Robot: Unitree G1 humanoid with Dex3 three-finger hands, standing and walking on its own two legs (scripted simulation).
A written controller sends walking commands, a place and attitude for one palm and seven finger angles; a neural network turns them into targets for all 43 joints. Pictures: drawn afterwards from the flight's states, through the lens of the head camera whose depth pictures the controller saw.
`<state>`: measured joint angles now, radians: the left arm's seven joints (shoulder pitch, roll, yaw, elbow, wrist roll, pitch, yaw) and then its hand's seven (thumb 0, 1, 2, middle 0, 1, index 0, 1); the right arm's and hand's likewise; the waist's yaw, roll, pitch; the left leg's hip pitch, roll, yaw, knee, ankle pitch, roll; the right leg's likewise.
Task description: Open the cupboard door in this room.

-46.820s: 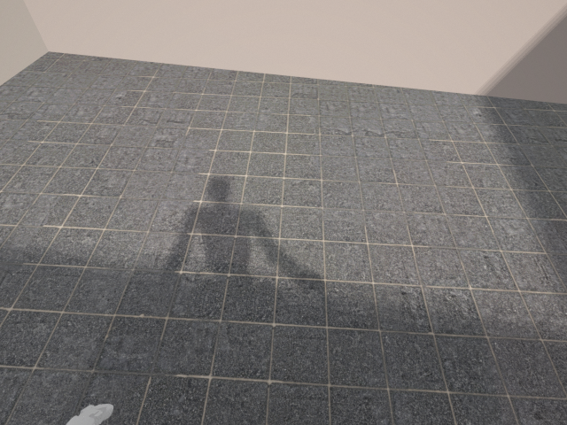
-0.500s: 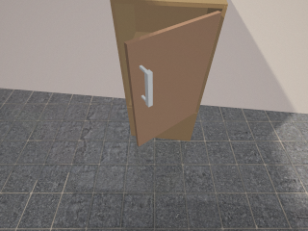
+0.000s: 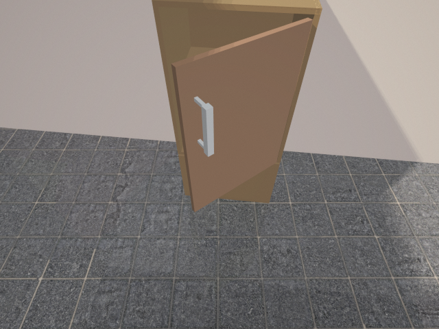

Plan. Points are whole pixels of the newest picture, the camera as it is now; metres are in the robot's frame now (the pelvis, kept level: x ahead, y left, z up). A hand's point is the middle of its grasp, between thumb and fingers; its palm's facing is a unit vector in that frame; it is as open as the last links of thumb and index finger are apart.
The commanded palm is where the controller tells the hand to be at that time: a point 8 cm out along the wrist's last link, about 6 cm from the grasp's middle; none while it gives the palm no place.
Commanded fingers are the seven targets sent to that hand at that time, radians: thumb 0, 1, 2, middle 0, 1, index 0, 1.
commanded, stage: walk to a spot facing it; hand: left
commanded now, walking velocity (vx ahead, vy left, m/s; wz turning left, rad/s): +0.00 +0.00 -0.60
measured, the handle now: (203, 127) +0.57 +0.08 +0.02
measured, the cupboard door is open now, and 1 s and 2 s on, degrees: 42 42 42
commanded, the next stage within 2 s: none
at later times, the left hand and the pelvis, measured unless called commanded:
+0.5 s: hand out of the picture +0.10 +0.18 -0.17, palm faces -0.17 -0.93 -0.31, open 7.4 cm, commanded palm none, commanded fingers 0.00 0.90 0.90 -0.20 -0.30 -0.20 -0.30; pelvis -0.02 -0.02 -0.02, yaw -15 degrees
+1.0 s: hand (162, 319) +0.17 +0.14 -0.18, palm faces -0.46 -0.86 -0.22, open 7.4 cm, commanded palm none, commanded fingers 0.00 0.90 0.90 -0.20 -0.30 -0.20 -0.30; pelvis -0.01 +0.00 -0.01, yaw -33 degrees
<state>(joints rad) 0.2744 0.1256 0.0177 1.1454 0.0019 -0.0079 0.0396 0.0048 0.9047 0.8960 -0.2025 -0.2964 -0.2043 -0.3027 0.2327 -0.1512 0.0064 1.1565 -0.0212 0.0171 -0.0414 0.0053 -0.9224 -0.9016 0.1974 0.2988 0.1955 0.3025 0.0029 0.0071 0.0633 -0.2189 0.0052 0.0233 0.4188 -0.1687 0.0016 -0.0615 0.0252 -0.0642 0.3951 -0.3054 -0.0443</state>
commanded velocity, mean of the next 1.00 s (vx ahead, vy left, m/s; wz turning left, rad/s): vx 0.00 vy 0.00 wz -0.60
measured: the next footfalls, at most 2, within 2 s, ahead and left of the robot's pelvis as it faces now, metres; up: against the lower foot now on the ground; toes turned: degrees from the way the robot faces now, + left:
left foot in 0.86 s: +0.09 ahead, +0.10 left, +0.00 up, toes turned -29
right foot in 1.14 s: -0.05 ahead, -0.15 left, +0.00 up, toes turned -41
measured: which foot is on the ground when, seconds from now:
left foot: down 0.00-0.44, up 0.46-0.84, down 0.86-1.00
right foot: down 0.00-0.84, up 0.86-1.00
